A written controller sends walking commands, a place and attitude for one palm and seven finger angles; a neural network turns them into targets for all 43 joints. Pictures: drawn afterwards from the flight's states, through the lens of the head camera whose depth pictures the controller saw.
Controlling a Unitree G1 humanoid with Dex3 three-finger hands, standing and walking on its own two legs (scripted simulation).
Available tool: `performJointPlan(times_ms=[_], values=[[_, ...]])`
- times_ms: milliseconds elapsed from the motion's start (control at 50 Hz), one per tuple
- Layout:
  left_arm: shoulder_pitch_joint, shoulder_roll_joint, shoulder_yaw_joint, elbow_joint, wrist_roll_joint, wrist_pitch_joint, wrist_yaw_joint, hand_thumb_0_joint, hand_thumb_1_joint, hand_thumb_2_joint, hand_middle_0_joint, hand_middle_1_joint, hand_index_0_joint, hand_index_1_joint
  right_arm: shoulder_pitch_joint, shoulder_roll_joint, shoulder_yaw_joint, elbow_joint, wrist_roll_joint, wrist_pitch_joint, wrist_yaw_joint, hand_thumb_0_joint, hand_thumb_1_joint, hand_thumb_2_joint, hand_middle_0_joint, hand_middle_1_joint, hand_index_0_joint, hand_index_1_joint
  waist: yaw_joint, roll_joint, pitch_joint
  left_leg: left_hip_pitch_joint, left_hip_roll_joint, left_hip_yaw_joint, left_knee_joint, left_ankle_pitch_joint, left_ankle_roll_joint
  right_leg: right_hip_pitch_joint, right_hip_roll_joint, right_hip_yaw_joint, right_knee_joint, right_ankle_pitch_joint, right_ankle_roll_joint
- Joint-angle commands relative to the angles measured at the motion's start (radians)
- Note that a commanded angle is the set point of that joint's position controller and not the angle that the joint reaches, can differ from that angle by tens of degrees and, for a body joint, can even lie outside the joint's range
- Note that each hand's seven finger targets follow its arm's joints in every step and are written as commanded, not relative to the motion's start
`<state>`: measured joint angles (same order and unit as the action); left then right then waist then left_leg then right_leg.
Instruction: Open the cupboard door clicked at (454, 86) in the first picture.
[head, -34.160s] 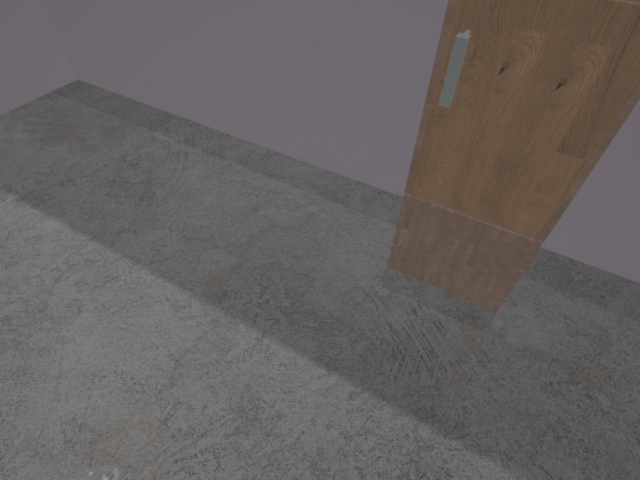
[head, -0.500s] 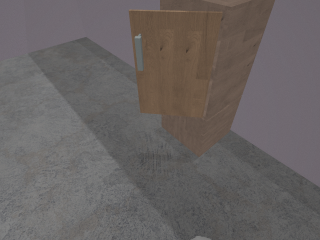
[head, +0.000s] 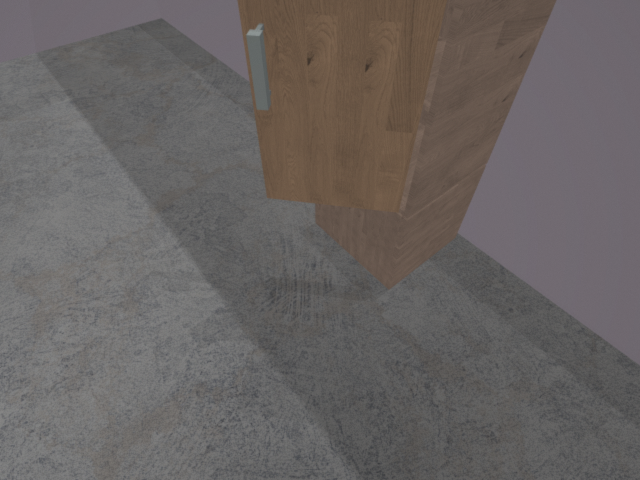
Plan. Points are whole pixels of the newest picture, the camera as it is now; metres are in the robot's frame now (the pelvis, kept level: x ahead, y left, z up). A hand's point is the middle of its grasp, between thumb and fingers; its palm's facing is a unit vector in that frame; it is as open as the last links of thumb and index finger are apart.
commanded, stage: come to a stop and stand still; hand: left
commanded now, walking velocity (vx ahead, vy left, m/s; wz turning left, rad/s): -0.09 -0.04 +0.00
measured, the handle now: (262, 67) +0.86 +0.21 +0.07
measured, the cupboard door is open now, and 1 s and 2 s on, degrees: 42 42 42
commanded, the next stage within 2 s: look again from close up in 0.26 s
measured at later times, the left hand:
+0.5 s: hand out of the picture +0.05 +0.19 -0.17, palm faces +0.01 -0.97 -0.23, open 7.3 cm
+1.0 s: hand out of the picture -0.01 +0.15 -0.17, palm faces +0.03 -0.99 -0.15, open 7.3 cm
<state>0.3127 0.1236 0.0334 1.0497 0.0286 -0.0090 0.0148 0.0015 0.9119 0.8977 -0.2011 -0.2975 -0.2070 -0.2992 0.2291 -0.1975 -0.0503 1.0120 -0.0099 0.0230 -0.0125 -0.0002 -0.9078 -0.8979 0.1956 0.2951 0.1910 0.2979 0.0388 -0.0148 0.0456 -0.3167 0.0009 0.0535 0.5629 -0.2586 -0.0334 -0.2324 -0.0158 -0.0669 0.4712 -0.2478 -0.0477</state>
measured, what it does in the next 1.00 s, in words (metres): steps on the spot: left foot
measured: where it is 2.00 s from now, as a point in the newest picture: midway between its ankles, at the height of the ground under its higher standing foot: (333, 445)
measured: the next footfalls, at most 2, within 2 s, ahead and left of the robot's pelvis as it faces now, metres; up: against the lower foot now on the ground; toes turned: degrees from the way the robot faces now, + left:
left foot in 0.04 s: +0.06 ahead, +0.13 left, +0.00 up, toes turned +3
right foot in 1.70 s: +0.33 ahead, -0.13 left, +0.00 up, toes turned -12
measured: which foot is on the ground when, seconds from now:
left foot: up 0.00-0.02, down 0.04-1.00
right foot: down 0.00-1.00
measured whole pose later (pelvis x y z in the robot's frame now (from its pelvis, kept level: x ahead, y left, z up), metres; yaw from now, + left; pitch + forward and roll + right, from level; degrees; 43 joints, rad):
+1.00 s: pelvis +0.01 +0.00 +0.00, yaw +0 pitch -1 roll +1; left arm 0.33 0.10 -0.01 1.15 0.01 -0.02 0.03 0.00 0.91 0.90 -0.20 -0.30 -0.20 -0.30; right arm 0.33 -0.09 0.01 1.17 -0.01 -0.01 -0.03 0.00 -0.91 -0.90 0.20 0.30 0.19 0.30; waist 0.00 0.00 0.03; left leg -0.18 0.03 0.06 0.40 -0.20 -0.02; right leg -0.16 0.01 -0.07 0.42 -0.25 -0.05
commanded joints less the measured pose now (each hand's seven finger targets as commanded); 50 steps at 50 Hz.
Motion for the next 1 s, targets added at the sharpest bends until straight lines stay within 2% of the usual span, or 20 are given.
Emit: performJointPlan(times_ms=[0, 20, 40, 60, 80, 100, 120, 160, 180, 220, 300, 380, 480, 540, 640, 720, 760, 960, 980], values=[[0.049, 0.115, 0.024, -0.045, -0.011, -0.001, 0.017, 0.000, 0.900, 0.900, -0.200, -0.300, -0.200, -0.300, 0.082, -0.069, -0.003, -0.027, -0.004, -0.033, -0.017, 0.000, -0.900, -0.900, 0.200, 0.300, 0.200, 0.300, -0.020, 0.087, -0.100, 0.225, 0.168, -0.131, -0.146, 0.414, 0.082, -0.079, -0.107, 0.110, 0.052, 0.142, -0.010], [0.064, 0.090, 0.015, -0.050, -0.008, 0.003, 0.020, 0.000, 0.900, 0.900, -0.200, -0.300, -0.200, -0.300, 0.062, -0.099, -0.006, -0.046, -0.006, -0.032, -0.020, 0.000, -0.900, -0.900, 0.200, 0.300, 0.200, 0.300, -0.009, 0.119, -0.090, 0.203, 0.250, -0.179, -0.143, 0.533, 0.129, -0.087, -0.066, 0.060, 0.072, -0.019, 0.015], [0.064, 0.072, 0.006, -0.041, -0.009, 0.002, 0.021, 0.000, 0.900, 0.900, -0.200, -0.300, -0.200, -0.300, 0.032, -0.093, -0.001, -0.045, -0.007, -0.034, -0.026, 0.000, -0.900, -0.900, 0.200, 0.300, 0.200, 0.300, -0.004, 0.145, -0.079, 0.183, 0.255, -0.193, -0.162, 0.619, 0.158, -0.079, -0.041, 0.033, 0.086, -0.075, 0.031], [0.050, 0.078, 0.002, -0.034, -0.012, 0.006, 0.021, 0.000, 0.900, 0.900, -0.200, -0.300, -0.200, -0.300, 0.013, -0.085, 0.002, -0.042, -0.005, -0.036, -0.031, 0.000, -0.900, -0.900, 0.200, 0.300, 0.200, 0.300, -0.006, 0.206, -0.081, 0.161, 0.249, -0.189, -0.184, 0.652, 0.169, -0.041, -0.044, 0.026, 0.110, -0.089, 0.043], [0.031, 0.093, 0.003, -0.030, -0.014, 0.009, 0.019, 0.000, 0.900, 0.900, -0.200, -0.300, -0.200, -0.300, -0.001, -0.077, 0.006, -0.042, -0.004, -0.035, -0.034, 0.000, -0.900, -0.900, 0.200, 0.300, 0.200, 0.300, -0.007, 0.196, -0.067, 0.134, 0.237, -0.178, -0.191, 0.646, 0.169, -0.017, -0.046, 0.038, 0.121, -0.088, 0.044], [0.035, 0.096, 0.002, -0.025, -0.014, 0.010, 0.017, 0.000, 0.900, 0.900, -0.200, -0.300, -0.200, -0.300, -0.019, -0.075, 0.004, -0.043, -0.005, -0.035, -0.036, 0.000, -0.900, -0.900, 0.200, 0.300, 0.200, 0.300, 0.000, 0.172, -0.068, 0.135, 0.223, -0.160, -0.182, 0.613, 0.162, -0.007, -0.052, 0.050, 0.100, -0.052, 0.043], [0.041, 0.103, 0.001, -0.020, -0.013, 0.006, 0.014, 0.000, 0.900, 0.900, -0.200, -0.300, -0.200, -0.300, -0.029, -0.073, 0.003, -0.043, -0.002, -0.035, -0.038, 0.000, -0.900, -0.900, 0.200, 0.300, 0.200, 0.300, 0.000, 0.118, -0.077, 0.143, 0.207, -0.153, -0.162, 0.580, 0.148, 0.004, -0.058, 0.064, 0.059, 0.033, 0.042], [0.025, 0.116, 0.003, -0.023, -0.008, 0.002, 0.013, 0.000, 0.900, 0.900, -0.200, -0.300, -0.200, -0.300, -0.031, -0.068, -0.006, -0.044, -0.003, -0.028, -0.037, 0.000, -0.900, -0.900, 0.200, 0.300, 0.200, 0.300, -0.020, 0.021, -0.076, 0.148, 0.159, -0.113, -0.120, 0.439, 0.105, -0.001, -0.080, 0.103, 0.012, 0.224, 0.032], [0.010, 0.126, 0.004, -0.031, -0.007, 0.002, 0.013, 0.000, 0.900, 0.900, -0.200, -0.300, -0.200, -0.300, -0.022, -0.065, -0.008, -0.041, -0.001, -0.025, -0.036, 0.000, -0.900, -0.900, 0.200, 0.300, 0.200, 0.300, -0.031, -0.009, -0.083, 0.144, 0.145, -0.095, -0.108, 0.379, 0.090, 0.000, -0.093, 0.114, 0.012, 0.277, 0.025], [-0.007, 0.133, 0.005, -0.047, -0.006, 0.001, 0.014, 0.000, 0.900, 0.900, -0.200, -0.300, -0.200, -0.300, -0.016, -0.058, -0.008, -0.036, -0.002, -0.021, -0.033, 0.000, -0.900, -0.900, 0.200, 0.300, 0.200, 0.300, -0.040, -0.030, -0.090, 0.130, 0.131, -0.086, -0.108, 0.311, 0.076, 0.003, -0.100, 0.122, 0.016, 0.307, 0.014], [-0.021, 0.133, 0.005, -0.063, -0.008, 0.005, 0.014, 0.000, 0.900, 0.900, -0.200, -0.300, -0.200, -0.300, -0.031, -0.049, 0.000, -0.034, -0.005, -0.023, -0.026, 0.000, -0.900, -0.900, 0.200, 0.300, 0.200, 0.300, -0.035, -0.016, -0.068, 0.093, 0.123, -0.089, -0.138, 0.168, 0.072, -0.015, -0.096, 0.134, -0.014, 0.190, 0.011], [-0.032, 0.133, 0.003, -0.062, -0.010, -0.001, 0.014, 0.000, 0.900, 0.900, -0.200, -0.300, -0.200, -0.300, -0.021, -0.032, 0.009, -0.018, -0.007, -0.028, -0.021, 0.000, -0.900, -0.900, 0.200, 0.300, 0.200, 0.300, -0.035, -0.011, -0.049, 0.086, 0.111, -0.085, -0.167, 0.103, 0.062, -0.013, -0.100, 0.143, -0.055, 0.117, 0.006], [-0.035, 0.137, -0.005, -0.039, -0.014, -0.010, 0.012, 0.000, 0.900, 0.900, -0.200, -0.300, -0.200, -0.300, 0.013, -0.027, 0.025, 0.019, -0.007, -0.036, -0.018, 0.000, -0.900, -0.900, 0.200, 0.300, 0.200, 0.300, -0.034, -0.013, -0.037, 0.105, 0.104, -0.078, -0.196, 0.111, 0.052, 0.007, -0.105, 0.143, -0.105, 0.081, 0.005], [-0.034, 0.134, -0.009, -0.020, -0.017, -0.012, 0.011, 0.000, 0.900, 0.900, -0.200, -0.300, -0.200, -0.300, 0.032, -0.023, 0.034, 0.045, -0.007, -0.036, -0.017, 0.000, -0.900, -0.900, 0.200, 0.300, 0.200, 0.300, -0.032, 0.009, 0.010, 0.096, 0.100, -0.080, -0.219, 0.086, 0.046, -0.003, -0.103, 0.142, -0.141, 0.019, 0.003], [-0.013, 0.129, -0.014, 0.009, -0.021, -0.016, 0.012, 0.000, 0.900, 0.900, -0.200, -0.300, -0.200, -0.300, 0.080, -0.017, 0.040, 0.083, -0.007, -0.037, -0.017, 0.000, -0.900, -0.900, 0.200, 0.300, 0.200, 0.300, -0.032, 0.002, 0.029, 0.102, 0.095, -0.072, -0.230, 0.078, 0.041, 0.004, -0.105, 0.137, -0.175, -0.016, -0.001], [0.009, 0.121, -0.018, 0.028, -0.023, -0.018, 0.013, 0.000, 0.900, 0.900, -0.200, -0.300, -0.200, -0.300, 0.111, -0.009, 0.046, 0.106, -0.004, -0.040, -0.021, 0.000, -0.900, -0.900, 0.200, 0.300, 0.200, 0.300, -0.031, 0.021, 0.031, 0.108, 0.099, -0.072, -0.236, 0.089, 0.042, 0.014, -0.099, 0.131, -0.175, 0.003, -0.003], [0.022, 0.113, -0.018, 0.036, -0.023, -0.020, 0.014, 0.000, 0.900, 0.900, -0.200, -0.300, -0.200, -0.300, 0.126, -0.001, 0.047, 0.115, -0.005, -0.041, -0.022, 0.000, -0.900, -0.900, 0.200, 0.300, 0.200, 0.300, -0.031, 0.000, 0.029, 0.108, 0.096, -0.069, -0.236, 0.090, 0.042, 0.019, -0.098, 0.133, -0.176, 0.007, -0.003], [0.081, 0.071, -0.025, 0.069, -0.023, -0.026, 0.020, 0.000, 0.900, 0.900, -0.200, -0.300, -0.200, -0.300, 0.165, 0.026, 0.047, 0.138, -0.001, -0.046, -0.029, 0.000, -0.900, -0.900, 0.200, 0.300, 0.200, 0.300, -0.033, 0.012, 0.036, 0.122, 0.100, -0.065, -0.231, 0.107, 0.045, 0.013, -0.092, 0.125, -0.167, 0.039, -0.003], [0.092, 0.069, -0.024, 0.074, -0.021, -0.028, 0.020, 0.000, 0.900, 0.900, -0.200, -0.300, -0.200, -0.300, 0.179, 0.025, 0.048, 0.143, -0.005, -0.046, -0.028, 0.000, -0.900, -0.900, 0.200, 0.300, 0.200, 0.300, -0.034, 0.000, 0.022, 0.125, 0.093, -0.058, -0.226, 0.060, 0.046, 0.022, -0.089, 0.127, -0.169, -0.016, -0.005]])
